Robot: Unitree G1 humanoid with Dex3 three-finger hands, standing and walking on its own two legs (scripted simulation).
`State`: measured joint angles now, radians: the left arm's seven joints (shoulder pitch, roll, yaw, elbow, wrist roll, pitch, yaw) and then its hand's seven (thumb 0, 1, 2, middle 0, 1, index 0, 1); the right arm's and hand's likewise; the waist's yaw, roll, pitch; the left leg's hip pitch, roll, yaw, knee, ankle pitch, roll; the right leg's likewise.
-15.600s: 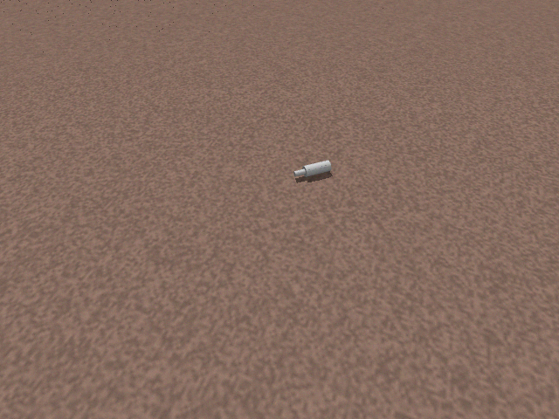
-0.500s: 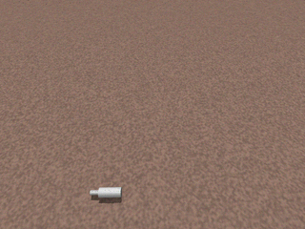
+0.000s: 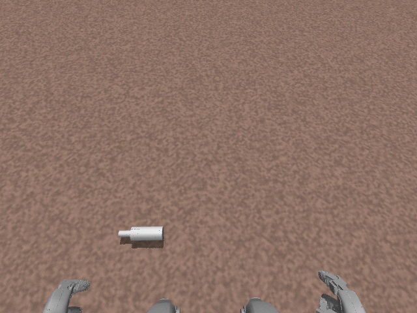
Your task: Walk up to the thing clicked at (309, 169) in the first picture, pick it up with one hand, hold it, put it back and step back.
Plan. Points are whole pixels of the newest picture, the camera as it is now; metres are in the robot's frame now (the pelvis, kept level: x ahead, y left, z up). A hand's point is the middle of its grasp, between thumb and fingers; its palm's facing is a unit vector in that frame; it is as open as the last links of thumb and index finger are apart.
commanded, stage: rise first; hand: left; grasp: from above
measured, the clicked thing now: (141, 233) +0.48 +0.28 -0.70
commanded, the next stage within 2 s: none
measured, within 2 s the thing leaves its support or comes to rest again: neither
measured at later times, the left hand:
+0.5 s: hand out of the picture +0.13 +0.26 -0.20, palm faces -0.22 -0.84 -0.49, open 14.2 cm
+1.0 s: hand (108, 272) +0.27 +0.30 -0.40, palm faces -0.48 -0.36 -0.80, open 14.1 cm
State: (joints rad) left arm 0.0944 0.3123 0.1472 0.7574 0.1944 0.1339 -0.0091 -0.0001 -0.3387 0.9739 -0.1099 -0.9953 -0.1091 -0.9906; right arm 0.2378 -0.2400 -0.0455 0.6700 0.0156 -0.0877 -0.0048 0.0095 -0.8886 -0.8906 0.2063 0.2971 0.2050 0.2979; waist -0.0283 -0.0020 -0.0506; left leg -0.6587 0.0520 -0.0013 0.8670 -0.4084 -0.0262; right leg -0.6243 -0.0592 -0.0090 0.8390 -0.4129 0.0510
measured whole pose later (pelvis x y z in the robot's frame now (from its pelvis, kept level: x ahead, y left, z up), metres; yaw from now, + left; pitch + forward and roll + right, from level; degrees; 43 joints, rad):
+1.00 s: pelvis -0.07 -0.01 -0.26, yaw -2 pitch +34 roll -4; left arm -0.40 0.58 0.17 0.83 0.82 -0.17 0.05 0.00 -0.56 1.02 -0.12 -1.05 -0.11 -1.05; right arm 0.07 -0.28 -0.07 0.69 -0.02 -0.12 0.05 0.01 -0.93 -0.90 0.20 0.30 0.20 0.30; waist -0.03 0.01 -0.14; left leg -1.90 0.05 -0.11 1.97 -0.68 -0.05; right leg -1.84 -0.03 0.00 1.94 -0.70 0.05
